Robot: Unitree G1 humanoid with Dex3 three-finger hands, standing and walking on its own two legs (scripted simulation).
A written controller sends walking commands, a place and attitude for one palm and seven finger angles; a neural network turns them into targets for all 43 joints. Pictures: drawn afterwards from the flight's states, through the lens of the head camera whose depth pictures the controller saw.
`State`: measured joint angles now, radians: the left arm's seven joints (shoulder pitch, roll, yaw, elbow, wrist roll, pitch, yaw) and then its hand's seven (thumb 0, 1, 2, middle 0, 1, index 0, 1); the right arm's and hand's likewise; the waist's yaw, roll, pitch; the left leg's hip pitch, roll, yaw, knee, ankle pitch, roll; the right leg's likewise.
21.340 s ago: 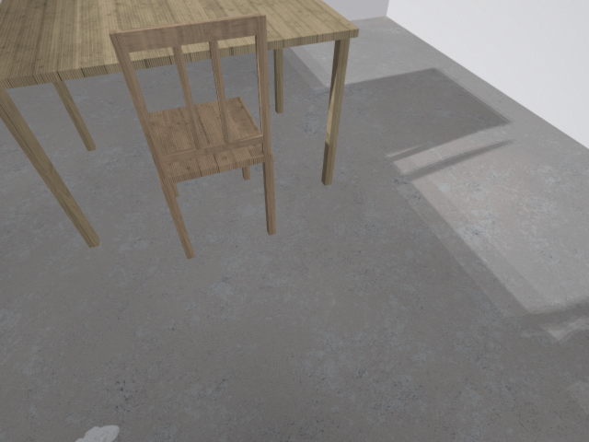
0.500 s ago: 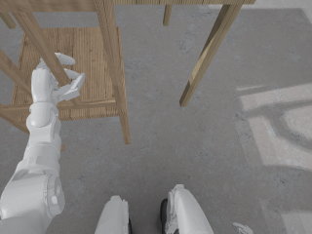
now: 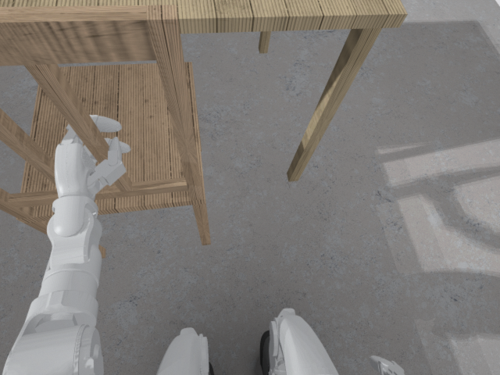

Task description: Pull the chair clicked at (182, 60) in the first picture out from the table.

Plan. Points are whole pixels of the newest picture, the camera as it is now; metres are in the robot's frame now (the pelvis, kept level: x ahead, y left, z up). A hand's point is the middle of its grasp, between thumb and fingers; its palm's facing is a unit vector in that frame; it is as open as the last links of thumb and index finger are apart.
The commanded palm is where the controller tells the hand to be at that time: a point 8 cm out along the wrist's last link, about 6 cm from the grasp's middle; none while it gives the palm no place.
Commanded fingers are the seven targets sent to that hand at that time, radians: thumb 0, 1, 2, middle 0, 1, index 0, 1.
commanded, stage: hook a spindle and tug to test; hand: left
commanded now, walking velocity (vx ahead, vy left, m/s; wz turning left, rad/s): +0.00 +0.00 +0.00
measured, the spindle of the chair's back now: (27, 148) +0.45 +0.31 +0.03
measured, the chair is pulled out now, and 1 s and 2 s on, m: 0.00 0.02 0.10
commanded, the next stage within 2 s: step backward, pulling the chair out in 0.20 s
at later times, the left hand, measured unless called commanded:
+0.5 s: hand (114, 166) +0.43 +0.19 +0.02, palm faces +0.13 -0.98 -0.13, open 5.3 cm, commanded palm +0.42 +0.24 +0.01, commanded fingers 0.00 0.90 0.90 -0.50 -1.45 -0.50 -1.45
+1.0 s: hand (113, 158) +0.44 +0.19 +0.02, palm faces +0.01 -0.99 -0.17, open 5.5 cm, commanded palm +0.45 +0.24 +0.02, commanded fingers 0.00 0.90 0.90 -0.50 -1.45 -0.50 -1.45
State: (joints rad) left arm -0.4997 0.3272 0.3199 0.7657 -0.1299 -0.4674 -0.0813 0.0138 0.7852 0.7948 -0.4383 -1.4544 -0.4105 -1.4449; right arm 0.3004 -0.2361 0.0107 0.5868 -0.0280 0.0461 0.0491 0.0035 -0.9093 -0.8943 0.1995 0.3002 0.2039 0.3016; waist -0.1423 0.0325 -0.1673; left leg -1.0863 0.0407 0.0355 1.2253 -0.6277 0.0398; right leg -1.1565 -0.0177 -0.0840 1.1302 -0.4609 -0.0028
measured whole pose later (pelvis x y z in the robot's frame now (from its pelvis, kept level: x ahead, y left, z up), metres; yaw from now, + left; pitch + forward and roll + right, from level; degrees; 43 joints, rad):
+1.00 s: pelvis +0.10 +0.05 +0.10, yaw +4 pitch +6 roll -2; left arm -0.56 0.16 0.03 1.12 -0.01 -0.20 0.05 0.07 0.64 0.86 -0.39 -1.29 -0.49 -1.44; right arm 0.21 -0.28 -0.02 0.75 0.02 0.03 -0.09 0.00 -0.91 -0.89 0.20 0.30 0.20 0.30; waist -0.03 0.05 0.14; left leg -0.29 0.00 0.03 0.51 -0.27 0.06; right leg -0.43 -0.02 0.00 0.82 -0.45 0.01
